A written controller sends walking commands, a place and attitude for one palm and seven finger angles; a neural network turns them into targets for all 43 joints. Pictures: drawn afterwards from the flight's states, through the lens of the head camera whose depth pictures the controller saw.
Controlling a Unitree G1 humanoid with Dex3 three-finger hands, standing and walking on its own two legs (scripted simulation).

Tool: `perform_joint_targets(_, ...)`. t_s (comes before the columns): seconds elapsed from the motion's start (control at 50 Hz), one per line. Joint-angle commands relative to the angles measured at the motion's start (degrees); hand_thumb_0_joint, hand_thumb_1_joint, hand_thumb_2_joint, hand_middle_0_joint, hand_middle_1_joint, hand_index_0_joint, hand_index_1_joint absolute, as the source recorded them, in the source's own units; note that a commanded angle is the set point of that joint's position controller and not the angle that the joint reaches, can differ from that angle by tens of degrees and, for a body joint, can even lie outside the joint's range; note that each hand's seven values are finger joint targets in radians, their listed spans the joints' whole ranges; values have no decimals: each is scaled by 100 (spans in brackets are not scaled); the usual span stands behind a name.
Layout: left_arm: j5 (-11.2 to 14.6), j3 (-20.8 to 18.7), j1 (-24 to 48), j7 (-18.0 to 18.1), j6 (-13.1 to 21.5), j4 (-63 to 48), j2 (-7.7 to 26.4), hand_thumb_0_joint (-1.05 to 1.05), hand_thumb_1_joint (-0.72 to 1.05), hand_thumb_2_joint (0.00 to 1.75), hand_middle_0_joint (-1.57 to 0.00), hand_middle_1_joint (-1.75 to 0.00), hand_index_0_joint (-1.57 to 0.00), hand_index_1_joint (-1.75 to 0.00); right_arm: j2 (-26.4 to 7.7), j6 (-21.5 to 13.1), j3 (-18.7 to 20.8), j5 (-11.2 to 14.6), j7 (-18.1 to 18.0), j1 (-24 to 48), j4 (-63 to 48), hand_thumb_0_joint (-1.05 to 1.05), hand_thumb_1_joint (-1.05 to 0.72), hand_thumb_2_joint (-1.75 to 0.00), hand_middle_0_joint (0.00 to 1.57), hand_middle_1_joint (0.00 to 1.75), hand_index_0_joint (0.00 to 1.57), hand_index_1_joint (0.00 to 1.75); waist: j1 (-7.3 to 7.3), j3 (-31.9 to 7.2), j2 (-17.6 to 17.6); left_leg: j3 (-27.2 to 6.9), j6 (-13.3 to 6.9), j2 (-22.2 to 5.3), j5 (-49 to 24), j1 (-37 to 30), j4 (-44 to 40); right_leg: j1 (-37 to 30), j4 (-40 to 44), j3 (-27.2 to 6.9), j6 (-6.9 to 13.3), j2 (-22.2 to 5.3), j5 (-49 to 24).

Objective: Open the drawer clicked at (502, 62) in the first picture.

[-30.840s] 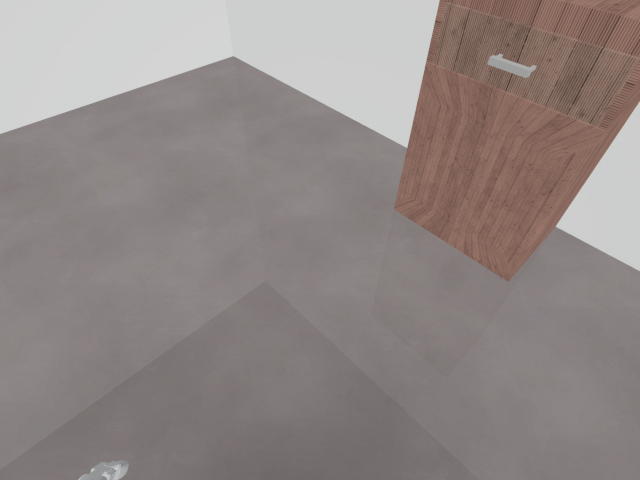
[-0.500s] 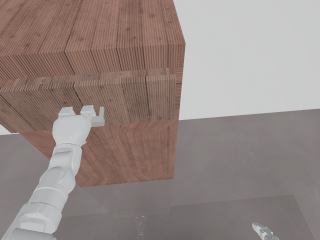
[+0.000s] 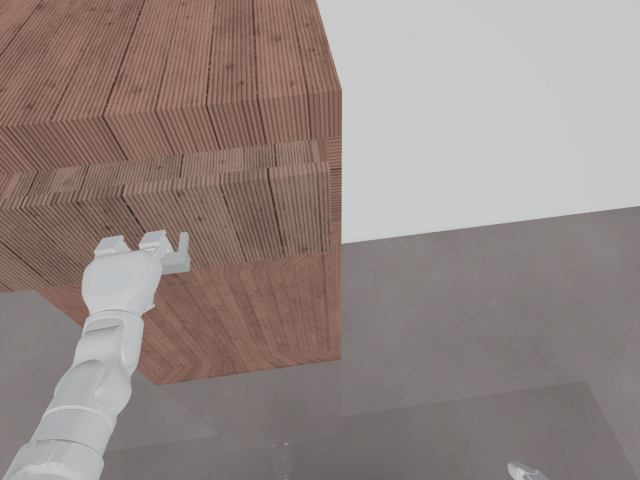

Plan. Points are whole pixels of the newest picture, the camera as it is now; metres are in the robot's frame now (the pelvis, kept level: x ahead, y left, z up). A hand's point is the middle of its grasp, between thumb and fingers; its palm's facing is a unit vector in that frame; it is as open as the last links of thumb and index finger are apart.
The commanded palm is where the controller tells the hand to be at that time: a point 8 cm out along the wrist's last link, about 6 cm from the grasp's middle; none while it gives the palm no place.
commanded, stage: pull the drawer open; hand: left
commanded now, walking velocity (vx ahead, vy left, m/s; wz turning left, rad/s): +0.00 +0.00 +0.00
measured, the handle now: (146, 254) +0.40 +0.27 +0.03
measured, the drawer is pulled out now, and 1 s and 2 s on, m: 0.06 0.28 0.28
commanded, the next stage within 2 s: open the thumb to release the handle in 0.98 s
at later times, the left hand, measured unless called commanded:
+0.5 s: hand (132, 380) +0.24 +0.24 +0.01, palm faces +0.01 -0.09 -1.00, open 5.7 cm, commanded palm +0.19 +0.25 +0.07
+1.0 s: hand out of the picture +0.13 +0.22 +0.01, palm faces -0.02 -0.09 -1.00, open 5.7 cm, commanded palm +0.07 +0.22 +0.07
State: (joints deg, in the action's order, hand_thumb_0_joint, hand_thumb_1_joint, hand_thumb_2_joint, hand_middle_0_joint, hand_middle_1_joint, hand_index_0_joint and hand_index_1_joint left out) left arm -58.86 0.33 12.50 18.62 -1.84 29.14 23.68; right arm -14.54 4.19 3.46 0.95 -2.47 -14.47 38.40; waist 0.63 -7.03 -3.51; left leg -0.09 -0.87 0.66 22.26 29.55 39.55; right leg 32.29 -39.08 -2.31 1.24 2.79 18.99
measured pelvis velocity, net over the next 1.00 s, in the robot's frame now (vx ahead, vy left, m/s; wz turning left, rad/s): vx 0.00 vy -0.01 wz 0.00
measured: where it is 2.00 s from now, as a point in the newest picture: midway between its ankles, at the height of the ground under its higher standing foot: outside the picture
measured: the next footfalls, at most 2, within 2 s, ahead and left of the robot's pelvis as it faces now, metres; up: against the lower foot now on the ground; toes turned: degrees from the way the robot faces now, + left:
none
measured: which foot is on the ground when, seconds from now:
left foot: down 0.00-1.00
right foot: down 0.00-1.00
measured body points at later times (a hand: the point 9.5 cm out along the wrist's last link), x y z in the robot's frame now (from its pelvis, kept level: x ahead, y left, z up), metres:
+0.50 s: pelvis +0.01 +0.00 +0.00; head +0.03 -0.03 +0.45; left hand +0.23 +0.24 +0.07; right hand +0.25 -0.21 -0.08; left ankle -0.04 +0.11 -0.72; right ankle -0.01 -0.11 -0.72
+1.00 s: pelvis +0.00 -0.01 -0.01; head +0.02 -0.04 +0.44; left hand +0.12 +0.22 +0.07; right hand +0.21 -0.22 -0.11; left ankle -0.04 +0.11 -0.72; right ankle +0.00 -0.11 -0.72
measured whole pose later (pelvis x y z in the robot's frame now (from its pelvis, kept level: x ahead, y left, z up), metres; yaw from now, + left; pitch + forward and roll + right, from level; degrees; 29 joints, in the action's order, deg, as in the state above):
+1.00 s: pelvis +0.00 -0.01 -0.01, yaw +0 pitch +8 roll +1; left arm -59.1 3.1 -41.2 25.1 -1.5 -15.5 21.0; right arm -13.2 3.7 0.8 -2.3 1.9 -6.6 33.0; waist -5.2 -6.4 -3.1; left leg 0.1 0.2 0.3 25.6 27.0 44.8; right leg 30.7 -46.1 -2.3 2.3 3.3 23.0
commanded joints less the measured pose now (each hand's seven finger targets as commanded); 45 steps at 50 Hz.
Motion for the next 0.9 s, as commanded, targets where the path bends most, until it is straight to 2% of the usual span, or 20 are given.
perform_joint_targets(0.0, 120, -340, 44, 314, -121, -2005, 855, 0, 90, 90, -40, -135, -40, -135, -685, -328, 184, 11, -16, 637, -943, 0, -90, -90, 20, 30, 20, 30, -333, -1674, 169, 79, -72, 93, -2656, -700, -380, -1626, 287, 256, 94, -75, -2545)
perform_joint_targets(0.04, 131, -571, -354, 375, -222, -2281, 1038, 0, 90, 90, -40, -135, -40, -135, -713, -348, 181, -7, -10, 766, -941, 0, -90, -90, 20, 30, 20, 30, -391, -1671, 247, 62, -64, 69, -2710, -795, -418, -1697, 327, 240, 111, -66, -2484)
perform_joint_targets(0.08, 100, -598, -705, 437, -317, -2641, 1023, 0, 90, 90, -40, -135, -40, -135, -674, -364, 166, -30, 0, 842, -956, 0, -90, -90, 20, 30, 20, 30, -414, -1674, 159, 67, -41, 77, -2782, -894, -412, -1729, 299, 221, 106, -81, -2598)
perform_joint_targets(0.12, 79, -318, -886, 469, -409, -2864, 691, 0, 90, 90, -40, -135, -40, -135, -647, -387, 136, -28, 27, 978, -972, 0, -90, -90, 20, 30, 20, 30, -358, -1401, 109, 42, -21, 63, -2638, -961, -452, -1502, 336, 279, 108, -61, -2279)
perform_joint_targets(0.2, -21, -323, -844, 516, -534, -2946, 765, 0, 90, 90, -40, -135, -40, -135, -633, -403, 61, -64, -17, 1169, -940, 0, -90, -90, 20, 30, 20, 30, -368, -1122, 217, 39, -21, 117, -2150, -934, -513, -1416, 411, 281, 119, -43, -1921)
perform_joint_targets(0.24, -38, -428, -960, 504, -572, -3067, 863, 0, 90, 90, -40, -135, -40, -135, -609, -376, 51, -67, -47, 1264, -951, 0, -90, -90, 20, 30, 20, 30, -437, -1201, 203, 44, -8, 136, -2132, -1004, -545, -1544, 433, 257, 142, -46, -1907)
perform_joint_targets(0.3, -81, -213, -1261, 448, -599, -3125, 610, 0, 90, 90, -40, -135, -40, -135, -511, -381, 11, -78, -46, 1421, -979, 0, -90, -90, 20, 30, 20, 30, -476, -1043, 260, 32, 3, 150, -2100, -1064, -544, -1464, 442, 262, 134, -38, -1851)
perform_joint_targets(0.32, -69, -117, -1305, 417, -597, -3237, 511, 0, 90, 90, -40, -135, -40, -135, -503, -382, -13, -87, -40, 1465, -1016, 0, -90, -90, 20, 30, 20, 30, -475, -1047, 299, 26, 0, 157, -2115, -1084, -546, -1484, 443, 272, 128, -45, -1878)
perform_joint_targets(0.34, -49, -161, -1374, 387, -592, -3312, 548, 0, 90, 90, -40, -135, -40, -135, -504, -371, -21, -87, -44, 1510, -1029, 0, -90, -90, 20, 30, 20, 30, -504, -1030, 123, 42, 13, 158, -2180, -1143, -562, -1510, 465, 248, 145, -47, -1949)
perform_joint_targets(0.38, -32, -262, -1959, 355, -563, -3479, 566, 0, 90, 90, -40, -135, -40, -135, -439, -377, -48, -111, -34, 1567, -1094, 0, -90, -90, 20, 30, 20, 30, -623, -1129, 234, 46, 12, 177, -2302, -1154, -528, -1689, 422, 199, 134, -55, -2193)
perform_joint_targets(0.42, -21, -187, -2256, 315, -527, -3679, 440, 0, 90, 90, -40, -135, -40, -135, -419, -383, -85, -124, 8, 1626, -1147, 0, -90, -90, 20, 30, 20, 30, -606, -995, 424, 48, 5, 183, -2327, -1095, -506, -1697, 420, 174, 109, -68, -2412)
perform_joint_targets(0.44, -26, -334, -2387, 301, -492, -3793, 578, 0, 90, 90, -40, -135, -40, -135, -433, -376, -94, -131, 11, 1659, -1158, 0, -90, -90, 20, 30, 20, 30, -629, -1028, 351, 47, 21, 180, -2424, -1135, -505, -1742, 418, 120, 124, -63, -2521)
perform_joint_targets(0.52, -51, -287, -3248, 337, -402, -4323, 457, 0, 90, 90, -40, -135, -40, -135, -356, -382, -136, -176, 110, 1707, -1255, 0, -90, -90, 20, 30, 20, 30, -687, -999, 247, 63, 22, 188, -2509, -1130, -401, -1732, 330, 47, 117, -78, -2770)
perform_joint_targets(0.54, -55, -453, -3420, 362, -367, -4457, 594, 0, 90, 90, -40, -135, -40, -135, -375, -382, -139, -175, 121, 1732, -1266, 0, -90, -90, 20, 30, 20, 30, -708, -981, 110, 49, 50, 173, -2634, -1145, -402, -1726, 318, 5, 143, -66, -2811)
perform_joint_targets(0.56, -65, -374, -3662, 379, -350, -4600, 510, 0, 90, 90, -40, -135, -40, -135, -348, -390, -157, -188, 154, 1753, -1300, 0, -90, -90, 20, 30, 20, 30, -731, -931, -12, 48, 47, 166, -2602, -1152, -380, -1671, 288, 17, 143, -77, -2718)
perform_joint_targets(0.6, -70, -437, -3889, 436, -304, -4744, 535, 0, 90, 90, -40, -135, -40, -135, -352, -379, -148, -207, 189, 1753, -1312, 0, -90, -90, 20, 30, 20, 30, -707, -851, 197, 30, 29, 157, -2498, -1058, -320, -1565, 255, 6, 137, -58, -2648)
perform_joint_targets(0.66, -106, -433, -4286, 543, -228, -5084, 520, 0, 90, 90, -40, -135, -40, -135, -354, -380, -149, -250, 246, 1763, -1355, 0, -90, -90, 20, 30, 20, 30, -732, -912, 38, 26, 32, 142, -2499, -1066, -226, -1476, 170, -28, 146, -81, -2612)
perform_joint_targets(0.72, -105, -545, -4627, 664, -152, -5102, 549, 0, 90, 90, -40, -135, -40, -135, -355, -369, -106, -262, 270, 1716, -1362, 0, -90, -90, 20, 30, 20, 30, -725, -822, 266, 18, 17, 147, -2209, -898, -129, -1319, 119, -61, 134, -61, -2402)
perform_joint_targets(0.8, -84, -433, -5175, 826, -91, -5358, 406, 0, 90, 90, -40, -135, -40, -135, -363, -387, -79, -296, 330, 1669, -1442, 0, -90, -90, 20, 30, 20, 30, -761, -881, 180, -14, 14, 125, -2183, -832, 0, -1127, -14, -43, 143, -58, -2204)
perform_joint_targets(0.88, -6, -415, -5653, 925, -68, -5567, 363, 0, 90, 90, -40, -135, -40, -135, -384, -352, -70, -289, 380, 1662, -1515, 0, -90, -90, 20, 30, 20, 30, -738, -802, 321, -25, 3, 102, -1955, -673, 102, -992, -56, -78, 138, -75, -1997)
